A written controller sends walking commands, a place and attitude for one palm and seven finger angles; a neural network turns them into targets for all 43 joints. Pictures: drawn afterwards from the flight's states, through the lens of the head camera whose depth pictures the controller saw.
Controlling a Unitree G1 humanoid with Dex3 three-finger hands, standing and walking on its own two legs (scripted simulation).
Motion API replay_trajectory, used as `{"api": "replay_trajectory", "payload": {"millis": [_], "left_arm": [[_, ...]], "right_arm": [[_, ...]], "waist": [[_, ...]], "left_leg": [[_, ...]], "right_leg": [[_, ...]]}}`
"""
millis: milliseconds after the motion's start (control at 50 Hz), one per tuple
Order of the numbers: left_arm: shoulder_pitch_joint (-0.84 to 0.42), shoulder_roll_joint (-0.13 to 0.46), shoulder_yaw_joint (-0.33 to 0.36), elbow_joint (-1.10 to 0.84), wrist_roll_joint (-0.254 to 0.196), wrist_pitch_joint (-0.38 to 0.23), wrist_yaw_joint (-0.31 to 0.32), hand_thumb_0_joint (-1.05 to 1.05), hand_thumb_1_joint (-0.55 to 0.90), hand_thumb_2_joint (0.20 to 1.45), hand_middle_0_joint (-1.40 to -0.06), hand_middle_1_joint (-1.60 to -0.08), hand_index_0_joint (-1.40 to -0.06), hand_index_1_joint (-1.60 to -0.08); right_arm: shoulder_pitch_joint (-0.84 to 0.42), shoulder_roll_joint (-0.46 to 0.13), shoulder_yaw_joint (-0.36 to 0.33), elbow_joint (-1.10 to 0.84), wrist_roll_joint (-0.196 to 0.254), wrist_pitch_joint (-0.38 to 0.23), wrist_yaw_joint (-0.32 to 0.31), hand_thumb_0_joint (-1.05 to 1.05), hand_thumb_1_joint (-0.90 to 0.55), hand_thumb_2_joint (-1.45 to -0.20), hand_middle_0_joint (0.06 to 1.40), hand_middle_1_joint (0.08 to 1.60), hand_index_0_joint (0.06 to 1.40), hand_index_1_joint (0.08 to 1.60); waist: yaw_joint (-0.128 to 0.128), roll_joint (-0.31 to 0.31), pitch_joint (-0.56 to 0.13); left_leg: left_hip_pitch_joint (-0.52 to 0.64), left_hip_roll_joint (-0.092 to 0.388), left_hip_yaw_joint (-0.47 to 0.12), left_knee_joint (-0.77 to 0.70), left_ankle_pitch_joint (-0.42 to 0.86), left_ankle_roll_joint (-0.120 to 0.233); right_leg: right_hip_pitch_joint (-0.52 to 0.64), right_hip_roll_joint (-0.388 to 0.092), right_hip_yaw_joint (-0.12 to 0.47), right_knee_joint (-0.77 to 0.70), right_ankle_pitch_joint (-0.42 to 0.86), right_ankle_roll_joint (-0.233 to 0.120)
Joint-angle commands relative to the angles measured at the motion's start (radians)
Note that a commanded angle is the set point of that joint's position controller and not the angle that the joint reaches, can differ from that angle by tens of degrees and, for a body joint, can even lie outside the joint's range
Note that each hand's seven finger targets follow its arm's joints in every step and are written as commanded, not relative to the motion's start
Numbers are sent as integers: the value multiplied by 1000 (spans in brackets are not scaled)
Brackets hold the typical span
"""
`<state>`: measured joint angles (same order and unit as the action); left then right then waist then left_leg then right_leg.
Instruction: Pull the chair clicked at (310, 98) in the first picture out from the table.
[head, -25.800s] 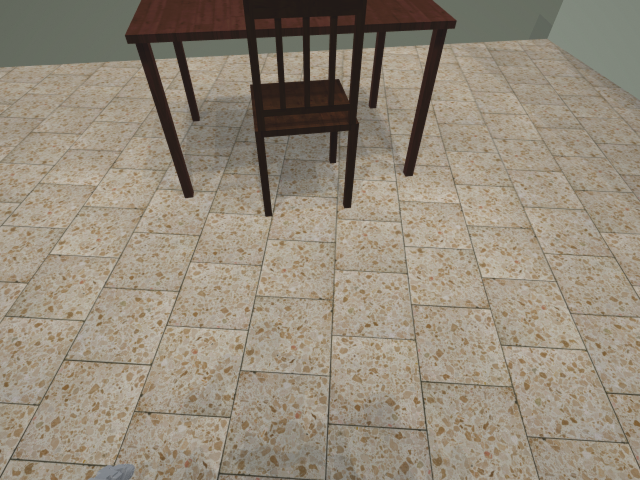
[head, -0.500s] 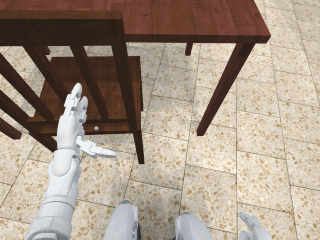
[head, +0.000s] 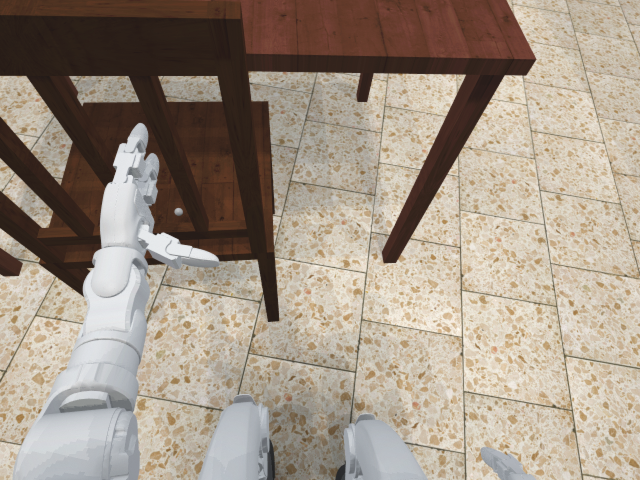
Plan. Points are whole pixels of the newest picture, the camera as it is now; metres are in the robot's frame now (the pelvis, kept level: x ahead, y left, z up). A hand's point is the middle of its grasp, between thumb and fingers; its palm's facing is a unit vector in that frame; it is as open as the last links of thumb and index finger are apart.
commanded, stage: push the fingers through the gap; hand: left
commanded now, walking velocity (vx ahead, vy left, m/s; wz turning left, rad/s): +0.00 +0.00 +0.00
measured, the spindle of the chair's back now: (107, 169) +0.49 +0.27 +0.04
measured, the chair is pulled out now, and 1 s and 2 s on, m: -0.02 -0.02 0.02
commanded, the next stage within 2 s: hook a spindle and tug to test in 0.56 s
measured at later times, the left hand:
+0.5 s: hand (185, 200) +0.46 +0.17 +0.02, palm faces +0.06 -1.00 -0.01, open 16.9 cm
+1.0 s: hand (190, 198) +0.46 +0.16 +0.03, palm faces +0.05 -1.00 -0.02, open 15.6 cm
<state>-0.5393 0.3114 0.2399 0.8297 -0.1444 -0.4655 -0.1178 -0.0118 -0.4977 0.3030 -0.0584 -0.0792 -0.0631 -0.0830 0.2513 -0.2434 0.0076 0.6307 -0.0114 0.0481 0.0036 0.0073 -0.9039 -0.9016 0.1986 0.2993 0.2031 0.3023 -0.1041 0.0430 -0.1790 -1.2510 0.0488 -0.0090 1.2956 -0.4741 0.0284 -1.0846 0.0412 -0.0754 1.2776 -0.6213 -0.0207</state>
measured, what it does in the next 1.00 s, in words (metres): stands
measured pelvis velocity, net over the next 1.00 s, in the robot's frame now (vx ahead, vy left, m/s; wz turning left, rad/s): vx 0.00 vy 0.00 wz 0.00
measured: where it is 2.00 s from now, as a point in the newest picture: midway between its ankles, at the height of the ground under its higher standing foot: outside the picture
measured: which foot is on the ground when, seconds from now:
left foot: down 0.00-1.00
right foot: down 0.00-1.00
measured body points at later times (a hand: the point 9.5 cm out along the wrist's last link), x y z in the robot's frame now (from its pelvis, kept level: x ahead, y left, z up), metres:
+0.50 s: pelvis +0.00 +0.01 +0.00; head +0.14 +0.03 +0.43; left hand +0.45 +0.22 +0.03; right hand +0.06 -0.25 -0.12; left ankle +0.06 +0.10 -0.61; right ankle -0.01 -0.11 -0.61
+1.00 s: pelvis +0.00 +0.00 +0.00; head +0.14 +0.02 +0.43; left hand +0.45 +0.22 +0.03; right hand +0.08 -0.26 -0.12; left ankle +0.06 +0.10 -0.61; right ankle -0.01 -0.11 -0.61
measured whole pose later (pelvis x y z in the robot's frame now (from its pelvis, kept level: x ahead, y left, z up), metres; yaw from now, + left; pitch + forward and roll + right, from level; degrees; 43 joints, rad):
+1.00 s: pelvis +0.00 +0.00 +0.00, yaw +0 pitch +26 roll -4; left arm -0.62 0.31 0.27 0.92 -0.11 -0.51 -0.09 -0.01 -0.50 0.30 -0.21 -0.56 -0.22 -0.57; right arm 0.25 -0.24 0.00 0.62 -0.02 0.11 0.02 0.01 -0.90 -0.90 0.20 0.30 0.20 0.30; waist -0.12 0.04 -0.17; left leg -1.27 0.05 -0.01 1.30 -0.48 0.03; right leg -1.10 0.05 -0.07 1.28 -0.62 -0.02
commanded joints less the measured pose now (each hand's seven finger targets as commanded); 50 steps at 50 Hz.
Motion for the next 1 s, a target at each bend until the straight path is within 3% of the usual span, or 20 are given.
{"api": "replay_trajectory", "payload": {"millis": [0,80,140,200,260,320,360,440,540,560,640,800,880,940,980], "left_arm": [[-352,162,51,-190,-17,-60,-17,0,-500,300,-60,-80,-60,-80],[-433,187,63,-248,-2,-107,18,0,-500,300,-60,-80,-60,-80],[-472,177,53,-154,31,-109,44,0,-500,300,-60,-80,-60,-80],[-414,201,88,-76,43,-93,45,0,-500,300,-60,-80,-60,-80],[-376,177,73,-87,32,-78,27,0,-500,300,-60,-80,-60,-80],[-397,151,49,-104,23,-77,18,0,-500,300,-60,-80,-60,-80],[-416,170,64,-142,21,-88,25,0,-500,300,-60,-80,-60,-80],[-461,154,45,-219,27,-123,51,0,-500,300,-60,-80,-60,-80],[-418,145,34,-158,49,-113,62,0,-500,300,-60,-80,-60,-80],[-406,129,28,-141,46,-106,61,0,-500,300,-60,-80,-60,-80],[-348,153,59,-106,35,-87,52,0,-500,300,-60,-80,-60,-80],[-441,158,46,-166,32,-136,42,0,-500,300,-201,-518,-201,-518],[-467,172,49,-124,33,-132,30,0,-500,300,-271,-738,-271,-738],[-431,153,44,-115,26,-117,20,0,-500,300,-324,-902,-324,-902],[-435,147,37,-116,20,-107,18,0,-388,348,-359,-1012,-359,-1012]], "right_arm": [[96,-171,-59,-92,-2,-20,-8,0,-900,-900,200,300,200,300],[106,-169,-61,-81,-12,-19,-6,0,-900,-900,200,300,200,300],[124,-166,-59,-59,-19,-8,-3,0,-900,-900,200,300,200,300],[138,-174,-59,-66,-22,6,3,0,-900,-900,200,300,200,300],[134,-171,-59,-86,-18,23,9,0,-900,-900,200,300,200,300],[134,-170,-60,-90,-15,34,13,0,-900,-900,200,300,200,300],[137,-170,-62,-90,-15,34,11,0,-900,-900,200,300,200,300],[136,-165,-66,-82,-18,33,10,0,-900,-900,200,300,200,300],[140,-166,-65,-69,-22,41,13,0,-900,-900,200,300,200,300],[141,-164,-66,-69,-22,43,14,0,-900,-900,200,300,200,300],[130,-164,-61,-89,-17,53,16,0,-900,-900,200,300,200,300],[118,-159,-61,-83,-17,43,10,0,-900,-900,200,300,200,300],[126,-163,-60,-70,-18,39,7,0,-900,-900,200,300,200,300],[122,-161,-62,-75,-16,41,7,0,-900,-900,200,300,200,300],[121,-161,-62,-78,-14,41,6,0,-900,-900,200,300,200,300]], "waist": [[-14,66,-452],[-22,115,-496],[-48,77,-440],[-30,57,-438],[-20,71,-460],[-32,81,-449],[-30,73,-470],[-37,117,-502],[-41,104,-455],[-44,72,-455],[-23,60,-435],[-43,72,-455],[-50,79,-442],[-39,66,-474],[-43,76,-473]], "left_leg": [[525,-19,-61,-128,257,-3],[601,-9,-81,-128,307,-10],[564,-7,-87,-122,273,-9],[530,-10,-80,-127,267,-7],[550,-12,-69,-134,291,-9],[569,-7,-79,-139,292,-10],[573,-8,-79,-138,300,-7],[643,-2,-92,-141,331,-15],[618,-3,-88,-141,336,-16],[600,-6,-84,-137,323,-11],[550,-15,-66,-141,305,-9],[555,-14,-61,-118,307,-4],[531,-16,-61,-107,282,-1],[536,-19,-56,-108,303,-1],[535,-19,-54,-105,310,1]], "right_leg": [[24,14,43,-205,276,-6],[-21,20,33,-186,283,-9],[-55,21,27,-186,258,-4],[-31,20,26,-182,259,-6],[-7,21,28,-193,284,-8],[-30,22,23,-195,278,-8],[-10,23,27,-196,288,-7],[-40,23,22,-189,293,-9],[-41,22,19,-191,302,-9],[-27,23,20,-196,302,-6],[15,21,28,-203,309,-6],[7,21,43,-196,324,-2],[2,20,47,-195,307,-3],[29,19,48,-197,333,-2],[28,19,50,-196,344,-2]]}}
